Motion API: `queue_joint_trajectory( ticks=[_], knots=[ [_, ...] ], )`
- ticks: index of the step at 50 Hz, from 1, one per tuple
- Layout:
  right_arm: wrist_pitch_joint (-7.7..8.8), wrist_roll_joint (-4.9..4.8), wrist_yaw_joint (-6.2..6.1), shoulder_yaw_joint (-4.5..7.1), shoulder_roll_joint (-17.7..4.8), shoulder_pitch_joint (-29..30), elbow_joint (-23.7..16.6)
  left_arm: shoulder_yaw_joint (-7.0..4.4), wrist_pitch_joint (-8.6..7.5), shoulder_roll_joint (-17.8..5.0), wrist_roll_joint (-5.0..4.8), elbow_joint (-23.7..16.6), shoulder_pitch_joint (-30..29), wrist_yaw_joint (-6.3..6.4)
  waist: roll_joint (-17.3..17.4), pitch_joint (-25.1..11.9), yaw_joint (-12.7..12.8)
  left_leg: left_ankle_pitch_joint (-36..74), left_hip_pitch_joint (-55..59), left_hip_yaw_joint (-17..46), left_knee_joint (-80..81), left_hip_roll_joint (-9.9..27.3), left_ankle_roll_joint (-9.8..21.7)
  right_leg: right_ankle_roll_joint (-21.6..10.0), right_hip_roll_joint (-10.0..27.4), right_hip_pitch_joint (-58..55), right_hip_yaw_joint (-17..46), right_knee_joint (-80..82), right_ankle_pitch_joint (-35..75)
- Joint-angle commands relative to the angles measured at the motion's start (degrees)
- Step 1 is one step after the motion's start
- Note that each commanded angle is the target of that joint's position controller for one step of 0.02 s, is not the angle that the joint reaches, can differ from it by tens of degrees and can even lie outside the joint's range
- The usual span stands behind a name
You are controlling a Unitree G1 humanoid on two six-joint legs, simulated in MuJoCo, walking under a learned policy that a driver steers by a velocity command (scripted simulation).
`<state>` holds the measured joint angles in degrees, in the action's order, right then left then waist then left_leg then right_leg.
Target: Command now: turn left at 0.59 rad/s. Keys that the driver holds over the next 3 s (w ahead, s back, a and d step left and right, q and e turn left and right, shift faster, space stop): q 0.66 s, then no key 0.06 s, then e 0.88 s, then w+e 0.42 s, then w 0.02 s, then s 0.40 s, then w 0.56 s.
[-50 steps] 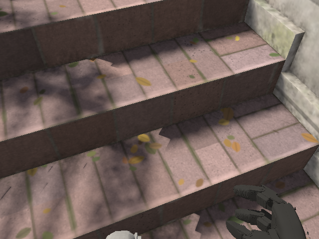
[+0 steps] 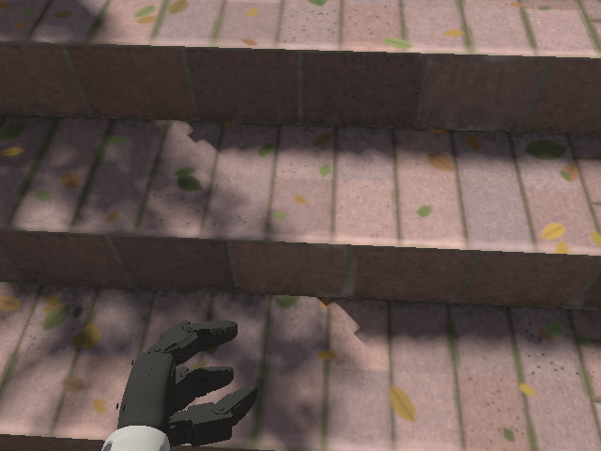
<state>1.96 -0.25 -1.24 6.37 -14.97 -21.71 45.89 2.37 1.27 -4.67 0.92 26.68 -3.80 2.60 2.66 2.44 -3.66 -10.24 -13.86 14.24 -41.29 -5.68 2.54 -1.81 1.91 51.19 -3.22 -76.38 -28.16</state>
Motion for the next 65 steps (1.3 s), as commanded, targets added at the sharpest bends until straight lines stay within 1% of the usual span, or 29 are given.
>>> queue_joint_trajectory(
  ticks=[1,3,4,10,17,22,26,28,29,30,31,32,33,35,38,39,40,41,42,43,46,50,54,56,59,61,62,63,65],
  knots=[
    [1.41,4.38,2.01,0.27,-0.6,8.82,-13.16,-5.27,0.98,-10.4,0.23,-2.46,6.62,2.16,-23.39,-22.82,5.86,-10.72,-26.2,1.38,-58.93,-3.19,-2.74,-17.73,18.69,-31.62,49.46,48.12,6.68],
    [-1.92,5.55,-0.44,-0.95,1.59,7.08,-13.12,-3.13,0.88,-1.98,0.25,0.75,-1.31,3.31,-12.23,-3.05,-1.91,-3.52,-30.94,-5.07,-59.39,1.05,-2.11,-10.89,15.08,-12.16,30.22,41.92,-15.19],
    [-3.27,5.81,-1.2,-1.38,1.48,4.23,-12.43,-2.97,0.33,-1.25,0.48,2.67,-1.26,3.33,-6.79,-1.0,-4.01,-1.87,-28.71,-6.77,-59.13,1.4,-2.39,-8.97,12.35,-7.77,23.04,40.02,-12.97],
    [-5.71,3.35,-2.11,-2.27,1.96,7.47,-15.1,-5.31,-3.53,-8.07,1.13,8.84,5.39,0.65,-6.9,-1.66,-3.56,7.26,-36.98,-7.73,-61.58,2.58,-2.64,-8.57,13.91,-16.93,12.11,41.31,-4.93],
    [-6.68,3.26,-0.84,-0.77,-0.64,15.38,-20.25,-6.86,-3.01,-11.13,1.85,5.8,8.39,2.89,-8.6,-5.18,2.02,7.35,-37.79,-7.53,-51.76,8.54,-5.63,-8.47,22.63,-30.11,13.37,41.74,-1.59],
    [-5.0,1.86,1.66,-1.64,1.69,19.02,-20.98,-7.53,-2.53,-12.94,3.05,4.73,11.6,3.65,-12.47,-5.7,4.58,-3.35,-29.03,-10.62,-22.66,12.05,-2.69,-3.57,22.37,-33.48,7.19,36.57,1.93],
    [-1.12,0.6,1.77,-0.87,-0.46,14.32,-17.21,-7.97,-0.38,-14.21,2.95,4.75,15.83,2.95,-7.13,-9.17,5.45,-1.87,-14.68,-14.65,10.98,7.83,0.1,1.95,17.05,-42.09,-1.66,20.36,22.42],
    [0.45,1.52,0.45,0.68,-3.37,4.7,-10.33,-8.01,0.29,-14.3,1.65,4.11,11.6,0.66,12.33,-8.64,1.21,27.36,8.97,-20.39,17.24,6.24,-2.54,3.34,8.75,-24.86,-11.09,3.48,2.06],
    [0.23,1.34,0.02,0.48,-2.6,4.77,-9.52,-7.53,0.48,-12.11,0.37,4.4,10.71,0.8,11.42,-7.92,0.83,32.66,14.44,-16.73,24.52,7.89,-1.15,2.05,8.05,-16.47,-9.27,-1.96,-8.58],
    [-0.09,3.57,-0.03,0.25,-4.69,5.15,-9.84,-7.15,0.49,-11.02,1.0,3.48,11.91,0.05,14.43,-9.37,3.97,47.74,26.78,-12.52,18.04,9.44,-0.64,2.69,5.49,-5.0,-8.72,-9.83,-17.3],
    [-0.72,4.82,-0.51,0.54,-6.77,9.72,-11.57,-5.85,0.06,-9.9,0.15,2.04,12.97,-0.48,12.97,-14.62,6.93,71.15,37.74,-8.38,7.86,13.16,1.43,3.7,2.9,4.83,-9.87,-11.56,-22.13],
    [-1.73,5.04,-2.31,1.98,-10.74,7.52,-13.12,-4.68,-0.54,-11.49,1.61,0.44,10.81,-0.53,9.09,-16.72,5.46,73.31,41.37,-0.88,0.28,17.46,1.44,4.49,3.94,10.45,-5.21,-10.55,-21.68],
    [-2.48,5.06,-3.36,1.81,-9.81,11.9,-16.18,-4.13,-0.69,-11.49,1.17,-0.28,10.67,-0.07,3.76,-19.65,6.65,68.85,36.3,3.68,-0.54,21.02,1.8,4.24,4.65,6.29,-2.15,-7.94,-21.89],
    [-2.78,4.57,-3.73,1.25,-10.34,22.51,-19.17,-4.94,-0.1,-13.41,0.41,0.32,18.54,0.6,1.57,-14.55,13.35,60.99,17.06,3.06,-2.16,21.14,-0.2,0.96,3.45,-8.93,-0.85,9.05,-26.14],
    [-1.41,-0.7,-1.61,-2.3,-1.19,30.6,-18.49,-4.89,1.35,-8.2,0.13,8.8,37.19,3.01,-6.28,-15.97,22.24,26.85,-3.53,-12.73,-18.66,6.5,-3.09,-5.24,-2.71,-42.49,-11.65,28.87,2.71],
    [-2.05,-0.65,-0.58,-4.97,6.22,37.9,-22.27,-4.76,1.3,-7.91,1.25,11.46,41.39,3.13,-21.76,-11.12,25.23,-20.72,-19.81,-10.99,-37.78,-4.72,-5.36,-10.55,2.71,-43.4,8.73,36.81,6.82],
    [-3.38,0.33,0.41,-5.14,7.08,28.23,-24.6,-5.5,0.89,-11.82,0.99,6.46,22.7,2.94,-24.21,-3.81,8.98,-22.22,-25.92,0.82,-41.42,-6.4,-4.05,-15.26,8.94,-27.54,41.31,49.77,2.24],
    [-3.96,2.79,0.47,-3.06,1.29,16.99,-20.83,-6.56,0.12,-15.28,0.22,1.7,11.17,1.7,-14.34,-0.66,2.59,-16.94,-29.27,0.35,-49.26,-4.83,-4.01,-17.87,15.33,-25.2,47.82,49.21,-5.17],
    [-4.3,4.11,0.36,-2.32,-2.36,15.78,-18.87,-5.89,-0.61,-12.61,-0.68,1.84,8.15,1.07,-4.3,0.22,1.3,-9.87,-28.24,-1.58,-51.66,-2.81,-3.98,-16.36,15.15,-21.61,45.23,46.15,-7.52],
    [-4.64,4.13,0.12,-2.42,-2.14,14.59,-18.43,-5.08,-1.54,-11.28,-0.59,2.96,8.51,1.09,-1.52,0.71,-0.14,-6.57,-27.0,-4.96,-50.55,-0.84,-5.3,-14.89,12.9,-19.68,39.13,43.42,-3.02],
    [-5.55,2.95,0.62,-3.27,-0.3,16.19,-17.39,-5.79,-3.8,-13.33,0.16,7.85,15.59,1.6,-3.51,-2.53,1.96,-3.12,-27.25,-11.54,-51.74,0.73,-6.81,-15.09,7.45,-24.1,27.4,33.94,20.53],
    [-4.42,2.0,1.85,-4.43,1.65,22.83,-19.67,-6.7,-4.3,-14.61,1.29,7.8,18.77,2.67,-6.74,-3.77,5.09,-2.52,-29.09,-11.22,-42.51,4.26,-3.47,-13.53,7.24,-26.93,28.88,32.54,13.39],
    [-2.61,2.33,1.82,-5.35,3.34,23.48,-20.79,-7.29,-3.8,-13.28,1.72,6.71,17.14,3.46,-8.5,-6.92,5.63,-0.07,-26.28,-9.53,-25.2,7.65,-1.81,-11.57,6.56,-29.64,30.44,28.64,14.42],
    [-1.87,1.15,1.68,-5.95,4.85,18.14,-19.61,-7.11,-1.34,-12.07,2.32,5.43,14.57,3.9,-9.66,-6.27,3.28,-9.07,-20.59,-15.7,-3.55,5.54,-2.82,-9.0,1.73,-31.04,19.97,24.74,20.41],
    [0.29,-0.14,0.52,-4.21,2.22,9.76,-12.41,-7.72,1.36,-11.45,0.01,4.65,15.89,4.2,-4.53,-6.44,4.43,39.11,0.06,-22.18,37.69,6.3,-5.27,-3.69,-4.53,-33.15,10.36,8.65,27.73],
    [1.22,0.86,0.43,-4.75,1.14,7.09,-8.52,-7.67,2.05,-9.03,-0.85,5.19,19.44,3.01,6.99,-3.73,6.57,73.35,21.79,-12.35,37.03,18.06,-2.91,-2.81,-10.11,-8.13,7.06,-14.3,-12.99],
    [2.78,2.32,0.97,-3.77,-4.11,-0.99,-7.56,-7.09,1.73,-5.75,-2.26,3.23,18.16,1.83,13.04,-8.11,4.29,114.99,35.77,-8.38,9.99,25.22,0.83,0.29,-11.98,10.59,4.45,-35.02,-24.89],
    [3.09,3.17,1.33,-2.39,-7.69,-8.26,-5.47,-5.83,1.05,-4.45,-1.26,2.96,16.06,1.25,10.43,-12.59,2.15,111.22,39.69,-7.46,8.98,30.16,5.75,1.56,-10.3,18.4,7.15,-47.81,-18.51],
    [2.24,3.52,1.14,-3.38,-4.37,-0.92,-6.79,-5.16,0.1,-5.03,0.77,2.56,9.67,0.46,7.65,-10.61,4.07,83.2,33.24,-11.92,10.77,25.69,10.21,1.45,-10.18,24.43,5.64,-57.26,-11.78]
  ],
)
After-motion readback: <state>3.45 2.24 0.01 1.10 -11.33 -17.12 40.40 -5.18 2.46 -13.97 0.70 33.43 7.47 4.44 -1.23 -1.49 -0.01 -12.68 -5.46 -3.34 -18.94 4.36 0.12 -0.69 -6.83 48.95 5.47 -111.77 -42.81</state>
